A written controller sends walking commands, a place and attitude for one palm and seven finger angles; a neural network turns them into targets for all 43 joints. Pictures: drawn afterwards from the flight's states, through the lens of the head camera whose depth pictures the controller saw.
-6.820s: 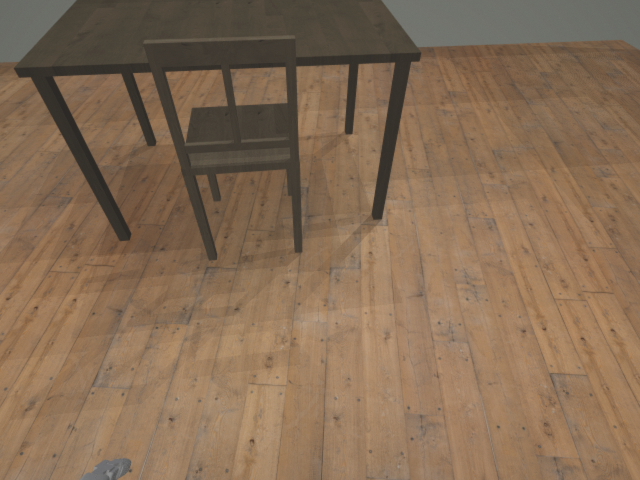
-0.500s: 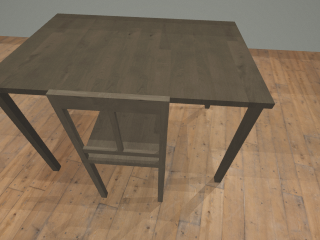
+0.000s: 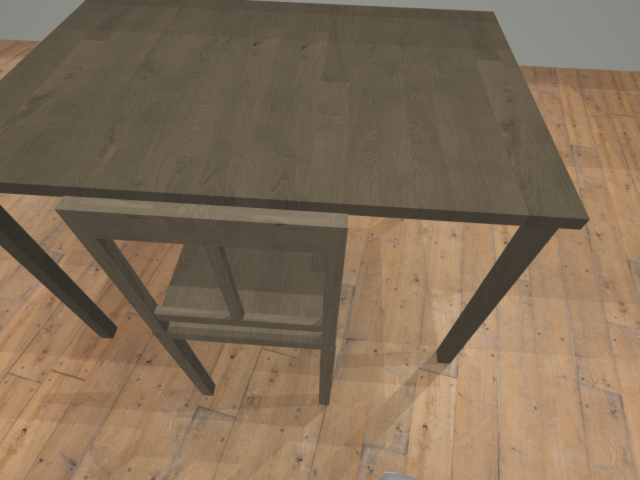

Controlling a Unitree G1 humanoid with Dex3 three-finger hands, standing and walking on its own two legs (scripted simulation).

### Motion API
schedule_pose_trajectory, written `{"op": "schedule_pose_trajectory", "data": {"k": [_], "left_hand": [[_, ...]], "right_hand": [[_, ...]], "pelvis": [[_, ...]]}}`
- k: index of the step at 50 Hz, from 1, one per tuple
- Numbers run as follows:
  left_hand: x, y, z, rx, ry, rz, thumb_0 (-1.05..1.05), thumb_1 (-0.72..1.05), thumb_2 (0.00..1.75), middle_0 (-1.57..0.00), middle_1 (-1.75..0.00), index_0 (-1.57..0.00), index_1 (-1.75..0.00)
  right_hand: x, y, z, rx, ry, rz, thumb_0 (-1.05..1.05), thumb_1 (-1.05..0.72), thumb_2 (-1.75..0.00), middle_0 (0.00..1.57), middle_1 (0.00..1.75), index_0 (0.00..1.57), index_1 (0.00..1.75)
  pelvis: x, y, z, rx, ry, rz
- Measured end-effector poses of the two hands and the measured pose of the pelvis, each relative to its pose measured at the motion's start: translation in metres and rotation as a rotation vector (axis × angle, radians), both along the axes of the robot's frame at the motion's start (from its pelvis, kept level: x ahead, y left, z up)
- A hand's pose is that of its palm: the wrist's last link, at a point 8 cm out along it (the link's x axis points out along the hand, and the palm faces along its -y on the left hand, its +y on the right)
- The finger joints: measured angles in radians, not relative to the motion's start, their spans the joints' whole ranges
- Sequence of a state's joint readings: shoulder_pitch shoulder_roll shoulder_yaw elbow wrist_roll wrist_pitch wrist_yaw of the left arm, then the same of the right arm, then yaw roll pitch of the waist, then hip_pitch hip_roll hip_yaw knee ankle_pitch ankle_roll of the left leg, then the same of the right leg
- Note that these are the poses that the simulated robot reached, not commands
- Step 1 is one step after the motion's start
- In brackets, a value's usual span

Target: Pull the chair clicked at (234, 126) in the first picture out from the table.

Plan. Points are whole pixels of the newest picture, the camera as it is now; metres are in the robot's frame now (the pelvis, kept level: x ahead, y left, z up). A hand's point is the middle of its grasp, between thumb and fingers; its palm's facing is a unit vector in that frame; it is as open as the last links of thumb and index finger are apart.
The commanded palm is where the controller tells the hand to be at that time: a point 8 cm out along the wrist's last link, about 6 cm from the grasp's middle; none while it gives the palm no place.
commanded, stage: come to a stop and stand still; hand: left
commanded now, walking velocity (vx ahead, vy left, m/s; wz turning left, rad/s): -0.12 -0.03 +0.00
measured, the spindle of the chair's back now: (227, 283) +0.42 +0.18 -0.10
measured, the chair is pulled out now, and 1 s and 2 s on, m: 0.00 0.00 0.00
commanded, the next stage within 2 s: look again from close up in 0.64 s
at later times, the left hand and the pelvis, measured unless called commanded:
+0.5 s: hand out of the picture +0.03 +0.19 -0.18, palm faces +0.05 -0.98 -0.19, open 7.3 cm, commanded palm none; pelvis -0.02 +0.00 +0.00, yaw -1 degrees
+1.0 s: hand out of the picture -0.01 +0.14 -0.17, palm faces -0.04 -0.98 -0.21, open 7.3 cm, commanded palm none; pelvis -0.02 -0.02 +0.00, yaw -3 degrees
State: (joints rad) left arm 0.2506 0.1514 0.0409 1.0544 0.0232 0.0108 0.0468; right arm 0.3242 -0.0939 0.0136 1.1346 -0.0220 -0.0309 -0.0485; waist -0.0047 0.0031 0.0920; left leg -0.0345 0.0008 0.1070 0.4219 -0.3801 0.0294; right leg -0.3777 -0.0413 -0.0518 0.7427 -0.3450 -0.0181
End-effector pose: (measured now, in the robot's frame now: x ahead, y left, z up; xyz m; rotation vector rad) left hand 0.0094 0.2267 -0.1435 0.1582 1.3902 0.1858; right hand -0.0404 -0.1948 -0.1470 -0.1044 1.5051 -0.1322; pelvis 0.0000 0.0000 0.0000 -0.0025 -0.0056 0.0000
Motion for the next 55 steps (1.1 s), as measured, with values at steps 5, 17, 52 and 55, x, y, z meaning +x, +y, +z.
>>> {"op": "schedule_pose_trajectory", "data": {"k": [5,17,52,55], "left_hand": [[0.038,0.000,0.001,0.058,-0.077,-0.019,0.01,0.93,0.90,-0.20,-0.30,-0.20,-0.30],[0.039,-0.013,0.002,0.010,-0.136,-0.032,0.00,0.93,0.90,-0.20,-0.30,-0.20,-0.30],[-0.013,-0.032,0.003,-0.001,-0.042,-0.084,0.01,0.92,0.90,-0.20,-0.30,-0.20,-0.30],[-0.003,-0.029,0.004,0.005,-0.066,-0.088,0.01,0.93,0.90,-0.20,-0.30,-0.20,-0.30]], "right_hand": [[0.016,-0.016,-0.016,0.026,0.018,-0.018,0.00,-0.90,-0.90,0.20,0.29,0.20,0.30],[0.093,-0.060,0.007,-0.080,-0.220,0.029,0.00,-0.91,-0.90,0.20,0.29,0.19,0.29],[0.007,-0.041,-0.006,-0.002,-0.131,-0.043,0.01,-0.91,-0.90,0.20,0.29,0.19,0.30],[0.011,-0.044,-0.005,-0.011,-0.132,-0.038,0.01,-0.92,-0.90,0.20,0.29,0.20,0.30]], "pelvis": [[0.012,-0.018,-0.010,0.015,-0.003,-0.001],[-0.009,-0.018,-0.002,0.032,-0.007,-0.012],[-0.013,-0.024,-0.002,0.013,-0.007,-0.048],[-0.011,-0.026,-0.001,0.016,-0.009,-0.050]]}}
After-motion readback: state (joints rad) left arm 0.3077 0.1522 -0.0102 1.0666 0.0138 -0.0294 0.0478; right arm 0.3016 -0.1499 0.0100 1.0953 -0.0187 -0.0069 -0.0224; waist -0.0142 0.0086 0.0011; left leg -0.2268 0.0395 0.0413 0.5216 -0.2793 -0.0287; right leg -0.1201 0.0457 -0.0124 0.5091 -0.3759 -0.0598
